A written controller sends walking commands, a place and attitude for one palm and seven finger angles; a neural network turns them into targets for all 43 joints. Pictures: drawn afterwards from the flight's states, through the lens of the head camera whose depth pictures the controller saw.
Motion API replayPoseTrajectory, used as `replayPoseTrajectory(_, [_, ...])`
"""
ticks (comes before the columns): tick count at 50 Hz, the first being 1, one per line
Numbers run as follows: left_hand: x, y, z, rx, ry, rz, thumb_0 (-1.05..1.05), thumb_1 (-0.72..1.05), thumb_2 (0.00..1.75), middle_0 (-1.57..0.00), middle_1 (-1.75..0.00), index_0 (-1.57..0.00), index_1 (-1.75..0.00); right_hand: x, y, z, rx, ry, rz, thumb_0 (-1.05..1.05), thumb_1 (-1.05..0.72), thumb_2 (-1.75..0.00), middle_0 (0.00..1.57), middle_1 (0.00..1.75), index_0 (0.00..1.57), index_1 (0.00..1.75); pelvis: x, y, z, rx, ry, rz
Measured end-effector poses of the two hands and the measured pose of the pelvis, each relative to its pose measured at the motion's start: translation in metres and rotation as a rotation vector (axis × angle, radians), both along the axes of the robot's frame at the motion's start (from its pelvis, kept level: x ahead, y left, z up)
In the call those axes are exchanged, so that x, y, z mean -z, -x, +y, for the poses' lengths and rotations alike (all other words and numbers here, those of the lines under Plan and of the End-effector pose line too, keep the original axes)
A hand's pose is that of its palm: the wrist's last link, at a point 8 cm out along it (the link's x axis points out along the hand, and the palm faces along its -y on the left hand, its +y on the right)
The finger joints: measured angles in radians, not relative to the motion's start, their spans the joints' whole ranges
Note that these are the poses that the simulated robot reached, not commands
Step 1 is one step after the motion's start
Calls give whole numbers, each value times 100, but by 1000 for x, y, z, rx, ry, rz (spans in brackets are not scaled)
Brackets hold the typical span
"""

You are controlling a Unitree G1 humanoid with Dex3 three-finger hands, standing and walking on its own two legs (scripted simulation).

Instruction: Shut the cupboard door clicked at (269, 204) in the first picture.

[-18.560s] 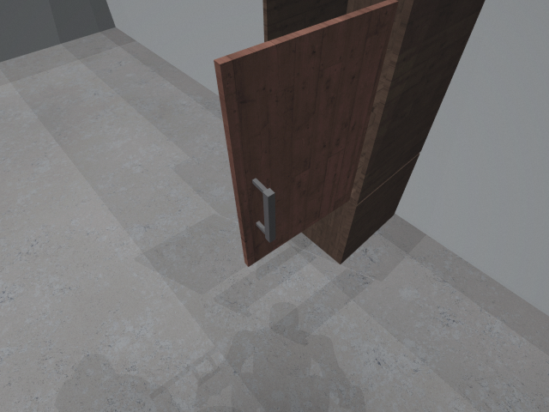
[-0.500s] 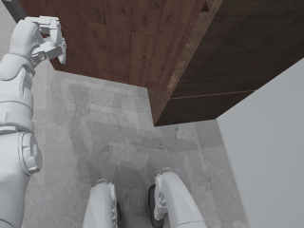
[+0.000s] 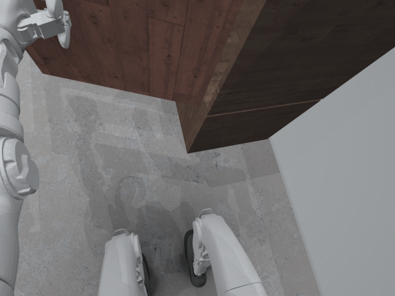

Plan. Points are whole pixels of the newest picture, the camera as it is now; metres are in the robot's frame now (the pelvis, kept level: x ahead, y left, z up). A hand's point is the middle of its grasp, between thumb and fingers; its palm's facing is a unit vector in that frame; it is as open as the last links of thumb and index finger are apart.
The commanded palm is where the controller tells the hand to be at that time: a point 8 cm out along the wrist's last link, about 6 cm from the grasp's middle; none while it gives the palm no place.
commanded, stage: push the door shut along its arc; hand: left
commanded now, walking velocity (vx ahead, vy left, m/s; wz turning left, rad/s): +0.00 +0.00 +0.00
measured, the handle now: out of the picture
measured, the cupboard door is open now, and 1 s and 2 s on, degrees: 69 61 61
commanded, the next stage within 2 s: pull the fist back off the door in 0.12 s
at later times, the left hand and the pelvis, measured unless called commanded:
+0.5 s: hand (79, 23) +0.60 +0.12 +0.05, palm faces +0.01 -0.99 -0.10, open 3.1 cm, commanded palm +0.57 +0.15 +0.07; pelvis +0.00 +0.00 +0.00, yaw +0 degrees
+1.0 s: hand (72, 70) +0.50 +0.13 +0.06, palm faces -0.02 -1.00 -0.02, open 3.1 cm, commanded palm +0.48 +0.17 +0.07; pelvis +0.01 -0.01 +0.03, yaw +3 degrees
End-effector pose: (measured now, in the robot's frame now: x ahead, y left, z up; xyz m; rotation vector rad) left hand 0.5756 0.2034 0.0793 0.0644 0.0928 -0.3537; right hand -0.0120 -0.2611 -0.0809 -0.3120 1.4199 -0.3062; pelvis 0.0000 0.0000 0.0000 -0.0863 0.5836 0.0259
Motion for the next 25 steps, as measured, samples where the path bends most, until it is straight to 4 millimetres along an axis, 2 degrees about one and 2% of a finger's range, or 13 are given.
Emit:
replayPoseTrajectory(12, [1,-21,-18,29,11,5,0,96,96,-129,-150,-129,-150,-1,13,-6,11,48,22,0,-90,-90,21,30,20,30,10,3,-2,0,11,27])
replayPoseTrajectory(16, [8,-27,-13,-207,139,-5,1,92,93,-130,-150,-130,-150,1,17,1,-11,13,33,0,-90,-90,20,30,20,30,12,3,-2,5,15,43])
replayPoseTrajectory(18, [14,-25,-11,-328,151,-17,1,91,92,-129,-150,-129,-150,2,19,8,-19,-29,48,0,-90,-90,20,29,20,30,10,3,-2,8,11,45])
replayPoseTrajectory(20, [18,-19,-12,-397,84,-44,1,91,92,-129,-150,-129,-150,3,21,15,-20,-81,63,0,-90,-90,20,29,20,30,7,2,-2,9,6,46])
replayPoseTrajectory(23, [22,-8,-19,-392,-31,-76,1,91,91,-129,-150,-129,-150,5,23,25,-4,-149,83,0,-90,-90,20,29,20,30,1,-1,-4,8,-3,39])
replayPoseTrajectory(25, [22,-2,-26,-362,-44,-65,1,90,91,-129,-150,-129,-150,4,22,29,11,-176,89,0,-90,-90,20,30,20,30,-5,-3,-5,6,-9,25])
